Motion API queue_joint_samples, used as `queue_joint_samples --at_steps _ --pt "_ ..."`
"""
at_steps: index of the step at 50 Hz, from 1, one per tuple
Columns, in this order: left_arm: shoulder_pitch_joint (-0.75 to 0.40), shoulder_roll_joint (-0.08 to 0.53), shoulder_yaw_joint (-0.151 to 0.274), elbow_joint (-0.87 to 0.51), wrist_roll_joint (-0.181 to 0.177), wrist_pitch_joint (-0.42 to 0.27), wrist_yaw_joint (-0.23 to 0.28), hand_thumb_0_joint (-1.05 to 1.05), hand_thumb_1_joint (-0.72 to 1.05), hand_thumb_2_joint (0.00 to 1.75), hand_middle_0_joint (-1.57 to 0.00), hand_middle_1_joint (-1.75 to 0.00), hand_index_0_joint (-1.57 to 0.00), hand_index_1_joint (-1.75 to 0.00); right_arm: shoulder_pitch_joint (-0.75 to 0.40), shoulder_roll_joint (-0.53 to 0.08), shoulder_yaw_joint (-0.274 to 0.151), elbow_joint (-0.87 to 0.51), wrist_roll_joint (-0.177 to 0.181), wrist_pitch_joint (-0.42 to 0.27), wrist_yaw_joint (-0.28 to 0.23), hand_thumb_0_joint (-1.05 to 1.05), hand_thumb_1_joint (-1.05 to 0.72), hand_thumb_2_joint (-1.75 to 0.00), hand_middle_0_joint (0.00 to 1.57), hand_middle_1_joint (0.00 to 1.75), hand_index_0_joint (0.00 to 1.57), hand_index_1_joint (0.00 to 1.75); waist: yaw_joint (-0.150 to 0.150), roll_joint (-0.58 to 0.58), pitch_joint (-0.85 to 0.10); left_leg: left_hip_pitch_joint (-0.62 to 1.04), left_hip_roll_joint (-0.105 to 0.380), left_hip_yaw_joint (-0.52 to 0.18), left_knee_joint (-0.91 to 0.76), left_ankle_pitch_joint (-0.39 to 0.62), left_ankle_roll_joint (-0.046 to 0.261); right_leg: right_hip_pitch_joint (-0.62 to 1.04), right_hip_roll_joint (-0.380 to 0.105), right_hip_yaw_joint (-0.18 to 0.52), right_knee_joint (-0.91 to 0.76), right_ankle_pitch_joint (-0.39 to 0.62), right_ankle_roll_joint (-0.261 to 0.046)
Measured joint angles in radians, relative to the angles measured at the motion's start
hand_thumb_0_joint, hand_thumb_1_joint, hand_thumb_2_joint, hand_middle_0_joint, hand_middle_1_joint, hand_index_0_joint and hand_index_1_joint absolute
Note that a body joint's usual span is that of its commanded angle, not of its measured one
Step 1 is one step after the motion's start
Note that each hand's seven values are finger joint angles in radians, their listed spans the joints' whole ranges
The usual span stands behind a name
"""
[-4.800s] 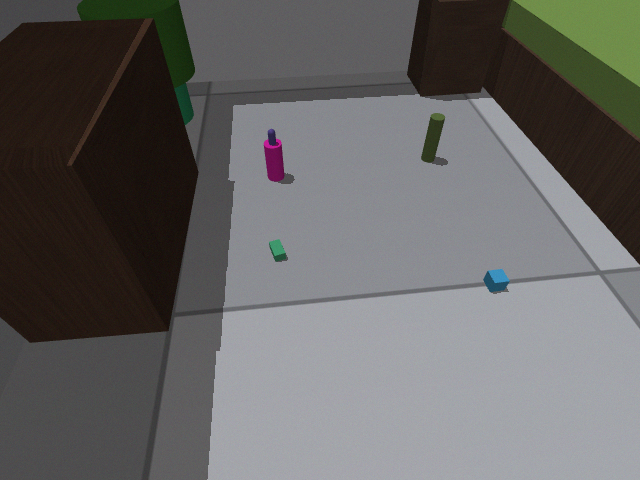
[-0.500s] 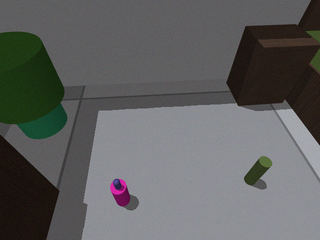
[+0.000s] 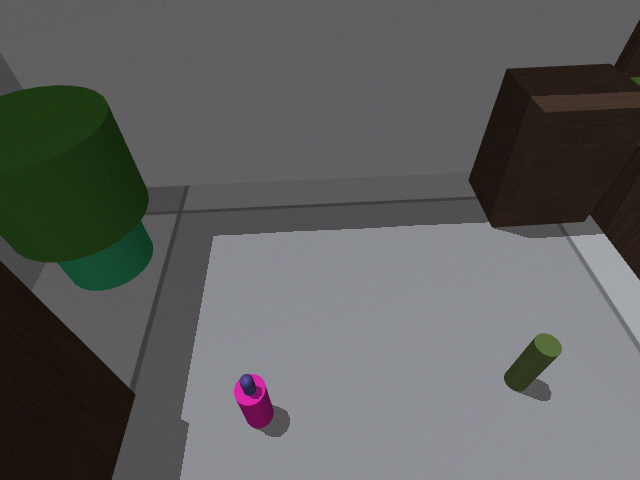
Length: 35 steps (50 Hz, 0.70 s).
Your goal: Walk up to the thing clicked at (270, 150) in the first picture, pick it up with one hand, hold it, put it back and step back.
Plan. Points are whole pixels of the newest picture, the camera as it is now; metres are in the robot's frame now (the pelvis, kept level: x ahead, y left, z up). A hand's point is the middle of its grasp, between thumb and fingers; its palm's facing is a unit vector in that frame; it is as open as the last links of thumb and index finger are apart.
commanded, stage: walk up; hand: left
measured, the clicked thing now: (253, 397) +0.45 +0.23 -0.64
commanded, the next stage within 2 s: stand in 1.04 s
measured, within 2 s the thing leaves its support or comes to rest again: neither
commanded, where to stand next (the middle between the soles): +0.09 -0.01 m, yaw -2 degrees
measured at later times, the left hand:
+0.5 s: hand out of the picture +0.11 +0.25 -0.15, palm faces -0.04 -0.94 -0.33, open 7.4 cm
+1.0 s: hand out of the picture +0.09 +0.26 -0.15, palm faces -0.01 -0.94 -0.35, open 7.4 cm
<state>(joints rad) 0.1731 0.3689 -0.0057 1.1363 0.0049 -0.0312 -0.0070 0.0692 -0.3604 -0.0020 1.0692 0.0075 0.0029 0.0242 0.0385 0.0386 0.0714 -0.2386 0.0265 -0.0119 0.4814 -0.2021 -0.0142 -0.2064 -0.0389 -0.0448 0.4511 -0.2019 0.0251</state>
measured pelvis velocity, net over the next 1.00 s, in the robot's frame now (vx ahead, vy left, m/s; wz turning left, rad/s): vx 0.01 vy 0.00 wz -0.01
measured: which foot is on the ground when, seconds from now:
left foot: down 0.00-1.00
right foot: down 0.00-1.00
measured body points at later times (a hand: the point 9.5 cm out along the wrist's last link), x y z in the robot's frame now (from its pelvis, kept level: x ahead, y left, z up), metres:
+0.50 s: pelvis +0.01 +0.00 +0.01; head +0.02 +0.00 +0.46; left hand +0.11 +0.30 -0.12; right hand +0.08 -0.30 -0.12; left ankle +0.04 +0.13 -0.74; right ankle +0.03 -0.14 -0.74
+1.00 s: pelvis +0.01 +0.00 +0.01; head +0.02 +0.00 +0.46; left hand +0.09 +0.30 -0.12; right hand +0.10 -0.30 -0.13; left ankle +0.04 +0.13 -0.74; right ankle +0.03 -0.14 -0.74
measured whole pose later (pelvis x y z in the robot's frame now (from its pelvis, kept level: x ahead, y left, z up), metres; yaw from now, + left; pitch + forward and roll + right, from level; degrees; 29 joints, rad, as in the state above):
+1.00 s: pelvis +0.01 +0.00 +0.01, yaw +0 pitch -3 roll +0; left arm 0.09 0.34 0.01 1.17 0.01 -0.01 -0.01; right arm 0.08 -0.35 -0.01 1.15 0.00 0.01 0.02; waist 0.01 0.01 0.05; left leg -0.15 0.02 0.00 0.35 -0.16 -0.01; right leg -0.13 -0.05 -0.04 0.34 -0.16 0.03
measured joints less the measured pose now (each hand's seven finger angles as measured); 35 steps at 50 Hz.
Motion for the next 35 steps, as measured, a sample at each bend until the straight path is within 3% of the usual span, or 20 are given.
queue_joint_samples --at_steps 21,35 --pt "-0.128 -0.024 0.005 0.005 0.003 0.01 0.0 0.01 0.9 0.89 -0.2 -0.3 -0.2 -0.3 0.011 0.003 -0.007 0.088 -0.009 0.001 -0.008 0.01 -0.9 -0.9 0.2 0.3 0.2 0.3 -0.046 -0.04 -0.019 0.084 -0.008 0.017 -0.124 0.048 0.002 0.068 -0.007 0.012 -0.102 0.041 0.006" --pt "-0.095 -0.02 0.012 0.031 0.005 0.02 -0.002 0.01 0.9 0.89 -0.2 -0.3 -0.2 -0.3 0.033 0.007 -0.007 0.096 -0.011 -0.001 -0.01 0.01 -0.9 -0.9 0.2 0.3 0.2 0.3 -0.042 -0.031 -0.011 0.086 -0.011 0.017 -0.135 0.05 0.003 0.068 -0.01 0.013 -0.106 0.039 0.007"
